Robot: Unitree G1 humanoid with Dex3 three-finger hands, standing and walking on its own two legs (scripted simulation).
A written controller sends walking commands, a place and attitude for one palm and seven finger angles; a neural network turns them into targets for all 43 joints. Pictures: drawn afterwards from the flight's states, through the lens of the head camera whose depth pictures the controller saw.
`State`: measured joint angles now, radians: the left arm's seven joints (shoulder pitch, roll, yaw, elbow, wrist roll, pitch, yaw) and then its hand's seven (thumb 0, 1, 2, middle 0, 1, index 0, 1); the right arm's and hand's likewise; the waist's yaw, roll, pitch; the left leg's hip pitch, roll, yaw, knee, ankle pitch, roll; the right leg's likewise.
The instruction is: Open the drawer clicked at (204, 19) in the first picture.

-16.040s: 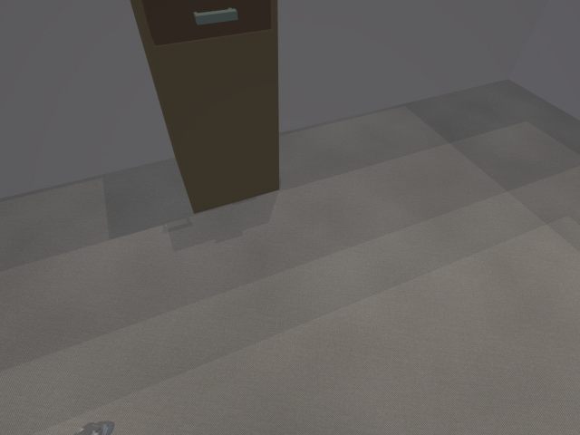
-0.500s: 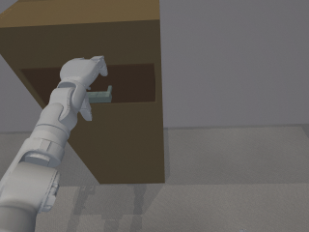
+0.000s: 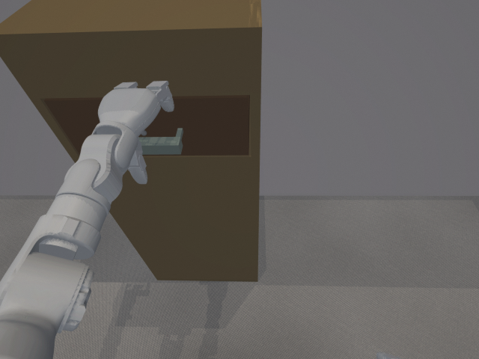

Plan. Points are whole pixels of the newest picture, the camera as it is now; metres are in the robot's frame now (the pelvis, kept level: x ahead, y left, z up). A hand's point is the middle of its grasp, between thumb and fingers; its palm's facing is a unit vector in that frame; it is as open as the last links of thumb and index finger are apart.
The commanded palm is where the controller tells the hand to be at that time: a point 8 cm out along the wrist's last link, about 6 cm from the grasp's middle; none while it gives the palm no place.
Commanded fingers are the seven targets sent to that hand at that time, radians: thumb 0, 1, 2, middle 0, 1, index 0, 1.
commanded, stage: move the hooked fingers above the handle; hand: left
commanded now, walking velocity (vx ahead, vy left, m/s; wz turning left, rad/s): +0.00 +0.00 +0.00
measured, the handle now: (151, 139) +0.51 +0.19 +0.09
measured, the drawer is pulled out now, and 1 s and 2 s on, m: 0.00 0.00 0.00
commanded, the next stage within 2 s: none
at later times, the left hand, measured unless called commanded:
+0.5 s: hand (133, 132) +0.46 +0.20 +0.14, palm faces -0.02 -0.03 -1.00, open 13.7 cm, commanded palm +0.45 +0.21 +0.20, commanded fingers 0.00 -0.50 0.30 -0.30 -1.20 -0.30 -1.20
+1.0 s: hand (136, 134) +0.46 +0.19 +0.14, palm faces -0.02 -0.03 -1.00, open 13.7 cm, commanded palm +0.44 +0.20 +0.20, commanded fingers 0.00 -0.50 0.30 -0.30 -1.20 -0.30 -1.20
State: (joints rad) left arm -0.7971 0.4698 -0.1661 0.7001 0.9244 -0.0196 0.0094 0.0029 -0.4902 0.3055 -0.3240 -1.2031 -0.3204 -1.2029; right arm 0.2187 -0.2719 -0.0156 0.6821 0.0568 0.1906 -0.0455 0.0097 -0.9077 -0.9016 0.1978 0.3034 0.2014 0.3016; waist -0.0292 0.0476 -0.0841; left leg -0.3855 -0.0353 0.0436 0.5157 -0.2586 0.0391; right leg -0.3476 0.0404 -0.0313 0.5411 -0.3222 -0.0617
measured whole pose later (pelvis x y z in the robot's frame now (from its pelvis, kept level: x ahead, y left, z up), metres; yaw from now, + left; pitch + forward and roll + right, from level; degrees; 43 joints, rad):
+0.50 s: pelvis -0.01 +0.00 +0.00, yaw -1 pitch +9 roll +1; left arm -0.86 0.53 -0.12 0.82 0.95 -0.03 -0.03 0.00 -0.49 0.31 -0.34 -1.23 -0.33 -1.24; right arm 0.29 -0.28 -0.01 0.66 0.07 0.19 -0.07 0.01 -0.91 -0.90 0.20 0.30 0.20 0.30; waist -0.06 0.04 -0.09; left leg -0.43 -0.02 0.05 0.54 -0.25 0.04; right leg -0.39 0.05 -0.02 0.55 -0.31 -0.07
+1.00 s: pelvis +0.00 +0.00 +0.00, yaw +0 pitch +9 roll +0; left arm -0.87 0.47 -0.18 0.82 0.95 0.03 -0.01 0.00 -0.49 0.31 -0.33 -1.22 -0.33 -1.24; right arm 0.27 -0.25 -0.01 0.66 0.06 0.18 -0.05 0.01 -0.91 -0.90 0.20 0.30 0.20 0.30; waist -0.04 0.05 -0.10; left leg -0.43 -0.03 0.04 0.55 -0.27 0.04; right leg -0.39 0.04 -0.04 0.57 -0.33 -0.06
